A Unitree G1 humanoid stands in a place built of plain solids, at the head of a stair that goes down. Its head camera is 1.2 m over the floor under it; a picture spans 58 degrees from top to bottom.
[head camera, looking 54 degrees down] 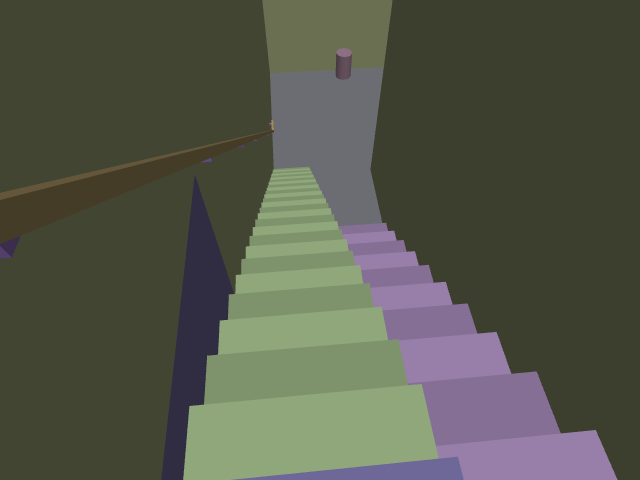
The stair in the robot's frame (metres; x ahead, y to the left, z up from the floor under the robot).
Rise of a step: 0.20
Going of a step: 0.24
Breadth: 0.74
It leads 5 degrees to the left of straight ahead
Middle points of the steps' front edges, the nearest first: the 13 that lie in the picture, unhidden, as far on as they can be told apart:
0.41 0.04 -0.19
0.64 0.06 -0.39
0.88 0.08 -0.59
1.12 0.11 -0.78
1.36 0.13 -0.98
1.60 0.15 -1.17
1.84 0.17 -1.37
2.08 0.19 -1.56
2.32 0.21 -1.76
2.56 0.24 -1.95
2.80 0.26 -2.15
3.03 0.28 -2.34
3.28 0.30 -2.54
